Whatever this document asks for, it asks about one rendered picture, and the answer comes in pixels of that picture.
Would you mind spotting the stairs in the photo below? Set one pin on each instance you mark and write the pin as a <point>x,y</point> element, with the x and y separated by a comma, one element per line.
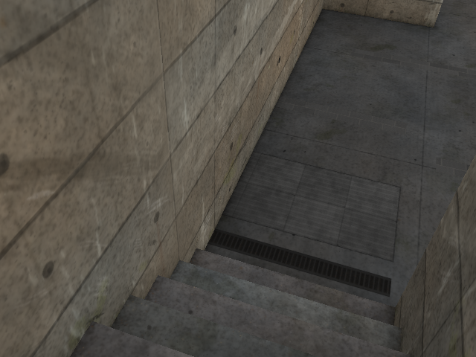
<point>215,306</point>

